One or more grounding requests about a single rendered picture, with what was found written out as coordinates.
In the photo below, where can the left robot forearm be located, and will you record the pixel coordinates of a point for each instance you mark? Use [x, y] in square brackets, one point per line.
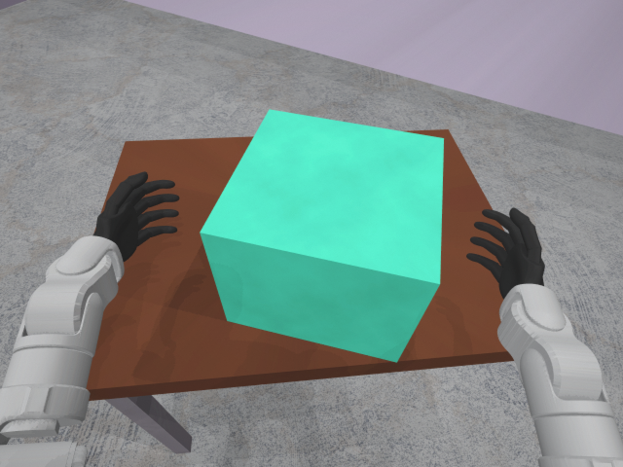
[45, 385]

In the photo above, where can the left robot upper arm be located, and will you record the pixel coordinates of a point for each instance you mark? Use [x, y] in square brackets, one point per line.
[53, 454]

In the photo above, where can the table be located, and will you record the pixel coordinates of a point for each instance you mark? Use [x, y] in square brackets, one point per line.
[166, 330]

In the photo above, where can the right robot forearm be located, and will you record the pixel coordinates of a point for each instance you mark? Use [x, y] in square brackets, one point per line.
[563, 380]

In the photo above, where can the carton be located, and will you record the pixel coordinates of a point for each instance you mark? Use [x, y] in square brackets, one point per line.
[330, 232]

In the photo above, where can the right robot hand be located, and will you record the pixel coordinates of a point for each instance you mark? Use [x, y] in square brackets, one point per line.
[520, 261]

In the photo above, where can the left robot hand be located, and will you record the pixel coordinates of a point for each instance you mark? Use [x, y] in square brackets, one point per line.
[122, 221]

